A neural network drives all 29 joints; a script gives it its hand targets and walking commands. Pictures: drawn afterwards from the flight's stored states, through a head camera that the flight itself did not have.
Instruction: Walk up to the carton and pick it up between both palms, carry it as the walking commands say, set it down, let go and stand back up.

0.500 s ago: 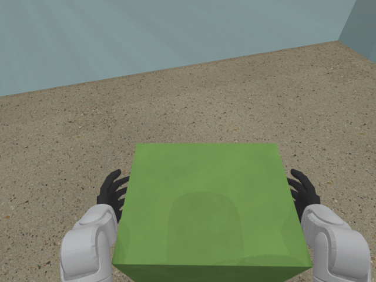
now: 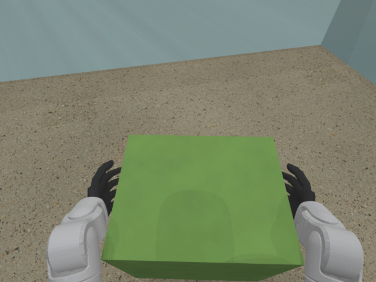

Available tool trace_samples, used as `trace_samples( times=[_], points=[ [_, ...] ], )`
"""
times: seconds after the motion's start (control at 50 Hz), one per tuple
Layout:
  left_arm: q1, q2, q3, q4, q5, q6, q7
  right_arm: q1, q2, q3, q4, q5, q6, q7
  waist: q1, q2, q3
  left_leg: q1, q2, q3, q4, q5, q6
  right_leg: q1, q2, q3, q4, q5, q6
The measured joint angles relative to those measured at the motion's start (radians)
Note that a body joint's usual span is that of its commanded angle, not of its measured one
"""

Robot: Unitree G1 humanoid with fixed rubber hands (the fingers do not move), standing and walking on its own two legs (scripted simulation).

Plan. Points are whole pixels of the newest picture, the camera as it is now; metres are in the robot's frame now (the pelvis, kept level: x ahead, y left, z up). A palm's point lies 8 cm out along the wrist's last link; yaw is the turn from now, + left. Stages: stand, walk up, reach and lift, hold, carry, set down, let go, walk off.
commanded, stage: carry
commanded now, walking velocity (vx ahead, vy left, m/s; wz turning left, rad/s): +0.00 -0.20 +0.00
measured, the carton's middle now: (198, 214) +0.26 +0.01 +0.02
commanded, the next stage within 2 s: none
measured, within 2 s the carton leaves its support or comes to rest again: neither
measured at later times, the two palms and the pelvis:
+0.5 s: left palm (168, 241) +0.19 +0.06 +0.08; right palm out of the picture +0.20 -0.31 +0.09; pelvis -0.05 -0.14 +0.01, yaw +1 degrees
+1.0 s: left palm out of the picture +0.13 -0.09 +0.07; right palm out of the picture +0.15 -0.46 +0.08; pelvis -0.10 -0.29 +0.00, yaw +1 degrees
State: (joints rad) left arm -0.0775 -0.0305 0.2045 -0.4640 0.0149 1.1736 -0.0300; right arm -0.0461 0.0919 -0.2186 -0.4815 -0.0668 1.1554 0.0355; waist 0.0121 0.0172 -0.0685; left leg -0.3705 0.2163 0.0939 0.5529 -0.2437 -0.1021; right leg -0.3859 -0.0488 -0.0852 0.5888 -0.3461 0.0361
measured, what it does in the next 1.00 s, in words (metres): steps to the right: right foot, then left foot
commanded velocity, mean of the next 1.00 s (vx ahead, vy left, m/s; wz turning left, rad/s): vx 0.00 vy -0.20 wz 0.00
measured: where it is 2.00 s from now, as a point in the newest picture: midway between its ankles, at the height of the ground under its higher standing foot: outside the picture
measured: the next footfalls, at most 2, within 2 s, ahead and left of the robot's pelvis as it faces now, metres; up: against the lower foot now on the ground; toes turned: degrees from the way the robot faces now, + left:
right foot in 0.02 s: +0.05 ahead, -0.16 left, +0.00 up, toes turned -7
left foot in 0.30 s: -0.01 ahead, +0.00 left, +0.00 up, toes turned +10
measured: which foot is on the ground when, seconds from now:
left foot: down 0.00-0.02, up 0.04-0.28, down 0.30-0.64, up 0.66-0.90, down 0.92-1.00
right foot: up 0.00-0.00, down 0.02-0.32, up 0.34-0.60, down 0.62-0.94, up 0.96-1.00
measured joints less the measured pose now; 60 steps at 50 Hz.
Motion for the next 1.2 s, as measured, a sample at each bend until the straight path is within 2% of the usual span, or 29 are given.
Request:
trace_samples(
  times=[0.02,0.04,0.08,0.1,0.16,0.2,0.26,0.3,0.32,0.36,0.42,0.46,0.52,0.58,0.62,0.64,0.66,0.7,0.74,0.78,0.82,0.88,0.92,0.94,0.96,1.0,1.06,1.12,1.2],
  points=[
    [-0.004,-0.003,0.001,0.005,0.0,0.0,-0.001,-0.001,-0.004,0.001,-0.004,-0.003,0.003,0.0,0.0,0.001,-0.003,-0.016,0.01,-0.003,0.029,-0.01,-0.014,0.031,-0.002,-0.013,-0.076,0.08,-0.005],
    [-0.006,-0.021,0.001,0.022,0.007,-0.01,-0.001,-0.002,-0.022,0.001,0.003,-0.002,0.005,0.002,0.0,0.018,-0.002,-0.04,0.021,-0.015,0.075,-0.058,-0.014,0.019,0.009,-0.023,-0.072,0.14,-0.013],
    [0.001,-0.064,-0.004,0.051,0.036,-0.019,0.001,0.007,-0.059,-0.006,0.027,0.016,0.012,0.005,-0.014,0.023,0.003,-0.1,-0.018,-0.041,0.245,-0.248,0.002,-0.006,0.005,-0.029,-0.029,0.124,-0.034],
    [0.011,-0.082,-0.005,0.052,0.048,-0.021,0.002,0.01,-0.074,-0.008,0.034,0.027,0.017,0.005,-0.023,0.02,0.011,-0.124,-0.043,-0.044,0.337,-0.292,0.012,-0.007,0.001,-0.031,-0.026,0.111,-0.043],
    [0.049,-0.098,-0.011,0.01,0.061,-0.024,0.005,0.008,-0.088,-0.005,0.034,0.054,0.019,0.005,-0.045,0.014,0.032,-0.151,-0.098,-0.015,0.482,-0.28,0.03,-0.004,0.008,-0.041,-0.04,0.113,-0.069],
    [0.061,-0.096,-0.006,-0.025,0.059,-0.024,0.006,0.0,-0.082,-0.001,0.027,0.063,0.012,0.004,-0.049,0.009,0.036,-0.134,-0.127,0.008,0.457,-0.272,0.046,-0.01,0.021,-0.051,-0.047,0.124,-0.086],
    [0.062,-0.089,0.0,-0.054,0.057,-0.02,0.006,-0.011,-0.074,0.002,0.025,0.068,0.002,0.004,-0.037,-0.004,0.023,-0.071,-0.165,0.033,0.298,-0.254,0.076,-0.028,0.047,-0.07,-0.044,0.132,-0.111],
    [0.063,-0.08,0.0,-0.059,0.057,-0.016,0.006,-0.017,-0.069,0.004,0.031,0.066,0.0,0.004,-0.028,-0.01,0.005,0.009,-0.173,0.049,0.099,-0.151,0.093,-0.041,0.069,-0.09,-0.032,0.129,-0.123],
    [0.061,-0.067,0.001,-0.055,0.055,-0.013,0.006,-0.019,-0.056,0.006,0.043,0.061,-0.005,0.004,-0.025,-0.031,0.0,0.025,-0.177,0.052,0.05,-0.08,0.121,-0.049,0.069,-0.094,-0.014,0.122,-0.128],
    [0.068,-0.039,0.004,-0.032,0.045,-0.004,0.005,-0.011,-0.027,0.01,0.073,0.04,-0.011,0.003,-0.015,-0.055,-0.012,0.023,-0.165,0.047,0.05,-0.068,0.136,-0.088,0.082,-0.06,0.098,-0.001,-0.088],
    [0.067,-0.02,0.003,-0.006,0.03,0.009,0.004,0.013,-0.002,0.008,0.076,0.018,-0.008,0.001,0.001,-0.056,-0.009,0.048,-0.133,0.034,0.004,-0.053,0.111,-0.154,0.084,0.016,0.344,-0.046,-0.043],
    [0.055,-0.02,-0.001,0.003,0.023,0.006,0.005,0.02,-0.001,0.001,0.057,0.015,-0.005,0.001,0.007,-0.048,-0.005,0.055,-0.112,0.023,-0.028,-0.026,0.09,-0.161,0.053,0.041,0.38,-0.026,-0.019],
    [0.031,-0.014,-0.005,-0.001,0.015,-0.002,0.005,0.012,-0.005,-0.002,0.027,0.014,-0.004,0.0,0.01,-0.03,-0.001,0.042,-0.073,0.01,-0.041,-0.001,0.06,-0.132,0.007,0.048,0.298,-0.038,0.002],
    [0.01,-0.004,-0.001,-0.005,0.004,-0.002,0.005,-0.001,-0.002,0.001,0.01,0.006,-0.003,-0.001,0.004,-0.01,-0.002,0.016,-0.028,0.002,-0.027,0.008,0.021,-0.065,-0.007,0.025,0.128,-0.037,0.005],
    [0.0,-0.002,0.002,0.002,0.001,-0.001,0.002,-0.003,-0.003,0.003,0.002,-0.003,0.002,-0.001,-0.002,-0.003,-0.005,-0.009,-0.003,-0.007,0.01,-0.001,-0.01,0.014,-0.008,-0.004,-0.041,0.018,-0.001],
    [-0.005,-0.012,0.002,0.012,0.003,-0.006,0.001,-0.006,-0.014,0.004,0.002,-0.003,0.005,-0.001,0.0,0.009,-0.005,-0.029,0.013,-0.012,0.048,-0.017,-0.01,0.02,-0.002,-0.019,-0.079,0.132,-0.007],
    [-0.005,-0.034,0.001,0.033,0.015,-0.016,0.001,-0.003,-0.034,0.002,0.012,0.001,0.007,0.001,-0.003,0.023,-0.004,-0.056,0.014,-0.028,0.107,-0.106,-0.006,0.0,0.006,-0.025,-0.052,0.156,-0.018],
    [0.006,-0.078,-0.003,0.058,0.045,-0.023,0.004,0.007,-0.07,-0.007,0.037,0.022,0.015,0.003,-0.019,0.022,0.006,-0.116,-0.032,-0.05,0.295,-0.272,0.009,-0.015,0.0,-0.032,-0.018,0.123,-0.04],
    [0.033,-0.1,-0.009,0.039,0.062,-0.024,0.007,0.01,-0.088,-0.008,0.043,0.045,0.021,0.004,-0.038,0.018,0.022,-0.151,-0.074,-0.039,0.448,-0.293,0.023,-0.01,0.0,-0.038,-0.029,0.112,-0.059],
    [0.056,-0.097,-0.012,0.002,0.064,-0.024,0.009,0.005,-0.088,-0.003,0.038,0.058,0.019,0.003,-0.05,0.014,0.035,-0.154,-0.105,-0.012,0.497,-0.272,0.034,-0.008,0.01,-0.045,-0.043,0.123,-0.076],
    [0.063,-0.096,-0.004,-0.029,0.06,-0.024,0.009,-0.004,-0.081,0.001,0.032,0.065,0.011,0.002,-0.051,0.009,0.036,-0.132,-0.134,0.012,0.456,-0.269,0.052,-0.014,0.025,-0.056,-0.053,0.135,-0.093],
    [0.062,-0.089,0.001,-0.051,0.059,-0.021,0.008,-0.016,-0.074,0.004,0.034,0.068,0.001,0.002,-0.036,-0.005,0.019,-0.061,-0.171,0.035,0.283,-0.253,0.081,-0.031,0.051,-0.077,-0.054,0.144,-0.118],
    [0.061,-0.08,0.001,-0.052,0.06,-0.017,0.008,-0.022,-0.07,0.006,0.042,0.065,0.001,0.002,-0.028,-0.011,-0.001,0.022,-0.178,0.05,0.079,-0.149,0.097,-0.043,0.075,-0.099,-0.044,0.142,-0.131],
    [0.06,-0.065,0.002,-0.044,0.058,-0.014,0.008,-0.023,-0.056,0.007,0.057,0.058,-0.006,0.002,-0.025,-0.037,-0.006,0.036,-0.184,0.054,0.04,-0.11,0.115,-0.051,0.07,-0.101,-0.027,0.135,-0.132],
    [0.064,-0.05,0.003,-0.032,0.052,-0.01,0.007,-0.019,-0.041,0.01,0.074,0.047,-0.01,0.001,-0.021,-0.054,-0.014,0.033,-0.183,0.052,0.037,-0.092,0.127,-0.065,0.071,-0.093,0.009,0.076,-0.111],
    [0.069,-0.029,0.004,-0.014,0.042,0.003,0.007,-0.006,-0.017,0.013,0.09,0.029,-0.009,0.0,-0.009,-0.058,-0.017,0.04,-0.16,0.045,0.024,-0.072,0.131,-0.12,0.092,-0.034,0.186,-0.028,-0.07],
    [0.06,-0.02,0.0,0.003,0.029,0.009,0.007,0.016,-0.003,0.007,0.073,0.016,-0.006,-0.001,0.005,-0.054,-0.008,0.064,-0.13,0.03,-0.03,-0.033,0.105,-0.167,0.07,0.035,0.375,-0.019,-0.028],
    [0.037,-0.017,-0.006,0.005,0.021,0.001,0.007,0.013,-0.006,-0.001,0.042,0.015,-0.005,-0.002,0.009,-0.039,-0.003,0.057,-0.095,0.016,-0.053,-0.004,0.076,-0.159,0.017,0.061,0.355,-0.019,-0.001],
    [0.008,-0.004,-0.002,-0.003,0.007,-0.002,0.007,-0.004,-0.004,0.001,0.015,0.007,-0.005,-0.003,0.002,-0.015,-0.002,0.024,-0.037,0.005,-0.041,0.012,0.028,-0.085,-0.016,0.038,0.158,-0.036,0.009]
  ],
)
